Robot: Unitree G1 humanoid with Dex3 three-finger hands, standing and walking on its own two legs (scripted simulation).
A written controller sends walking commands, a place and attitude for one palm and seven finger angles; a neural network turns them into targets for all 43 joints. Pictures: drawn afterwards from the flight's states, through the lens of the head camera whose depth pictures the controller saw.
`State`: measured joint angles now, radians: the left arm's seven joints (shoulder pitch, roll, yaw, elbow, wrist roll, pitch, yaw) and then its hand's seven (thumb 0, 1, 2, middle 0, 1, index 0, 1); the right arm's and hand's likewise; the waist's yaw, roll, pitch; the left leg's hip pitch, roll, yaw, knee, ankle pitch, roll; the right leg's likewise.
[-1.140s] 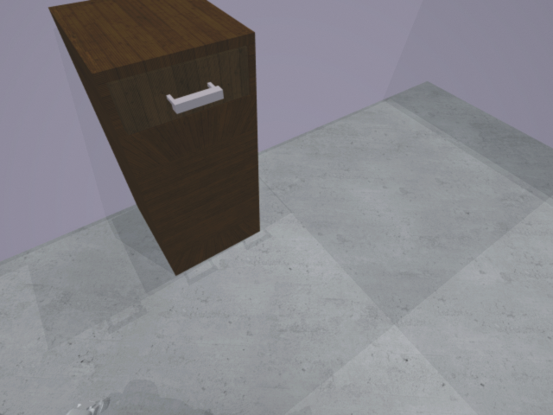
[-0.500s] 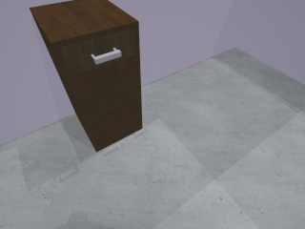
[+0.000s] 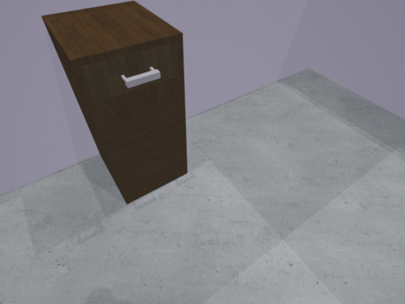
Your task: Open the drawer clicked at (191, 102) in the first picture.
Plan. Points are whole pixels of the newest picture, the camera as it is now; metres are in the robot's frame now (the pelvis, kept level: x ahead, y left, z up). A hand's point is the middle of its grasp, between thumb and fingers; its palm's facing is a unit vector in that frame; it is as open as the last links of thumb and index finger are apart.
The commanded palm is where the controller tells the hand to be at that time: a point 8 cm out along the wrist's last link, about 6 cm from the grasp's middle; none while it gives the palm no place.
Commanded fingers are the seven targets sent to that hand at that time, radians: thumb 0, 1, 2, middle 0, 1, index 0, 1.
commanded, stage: look at it before walking up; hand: left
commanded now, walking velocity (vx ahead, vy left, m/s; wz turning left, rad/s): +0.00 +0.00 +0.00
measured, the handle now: (140, 75) +0.86 +0.28 -0.01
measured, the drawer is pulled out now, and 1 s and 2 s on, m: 0.00 0.00 0.00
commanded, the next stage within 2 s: walk to a spot facing it in 0.40 s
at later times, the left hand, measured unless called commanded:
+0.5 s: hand out of the picture +0.06 +0.25 -0.16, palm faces -0.02 -0.95 -0.32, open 7.4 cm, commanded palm none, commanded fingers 0.00 0.90 0.90 -0.20 -0.30 -0.20 -0.30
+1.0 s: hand out of the picture +0.05 +0.16 -0.17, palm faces -0.14 -0.95 -0.29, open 7.4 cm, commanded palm none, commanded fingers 0.00 0.90 0.90 -0.20 -0.30 -0.20 -0.30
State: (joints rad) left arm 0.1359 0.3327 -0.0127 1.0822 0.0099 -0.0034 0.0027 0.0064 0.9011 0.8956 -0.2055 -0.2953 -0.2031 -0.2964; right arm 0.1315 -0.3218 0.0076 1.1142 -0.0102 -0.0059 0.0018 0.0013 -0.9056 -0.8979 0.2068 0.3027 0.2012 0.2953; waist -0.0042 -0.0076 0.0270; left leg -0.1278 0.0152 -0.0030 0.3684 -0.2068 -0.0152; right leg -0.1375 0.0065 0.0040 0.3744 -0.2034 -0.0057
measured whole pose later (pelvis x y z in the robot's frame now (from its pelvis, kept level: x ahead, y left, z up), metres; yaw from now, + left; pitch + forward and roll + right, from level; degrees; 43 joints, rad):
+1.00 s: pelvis -0.02 -0.03 -0.02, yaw -11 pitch -1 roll +2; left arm 0.25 0.20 0.04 0.96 0.02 0.04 0.00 0.01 0.90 0.90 -0.20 -0.30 -0.20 -0.30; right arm 0.17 -0.23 -0.05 1.00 -0.01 0.06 -0.01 0.00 -0.91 -0.90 0.21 0.30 0.20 0.30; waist 0.02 0.04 0.09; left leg -0.42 0.06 0.03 1.03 -0.45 -0.04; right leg -0.31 0.05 -0.01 0.63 -0.30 -0.08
